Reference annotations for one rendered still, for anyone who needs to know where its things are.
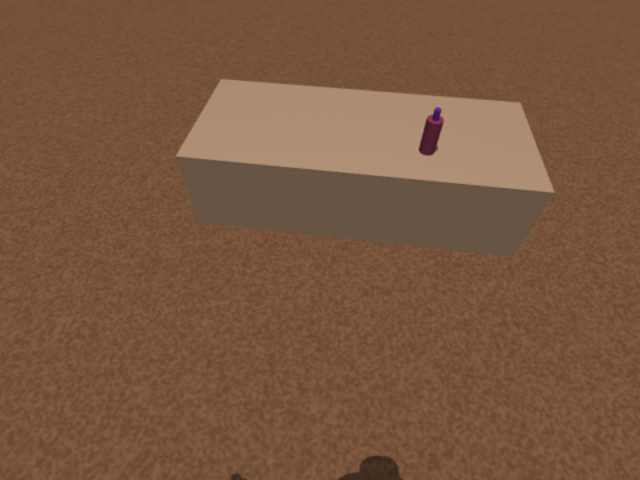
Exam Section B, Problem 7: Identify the bottle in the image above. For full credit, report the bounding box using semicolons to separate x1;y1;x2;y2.
419;107;444;156

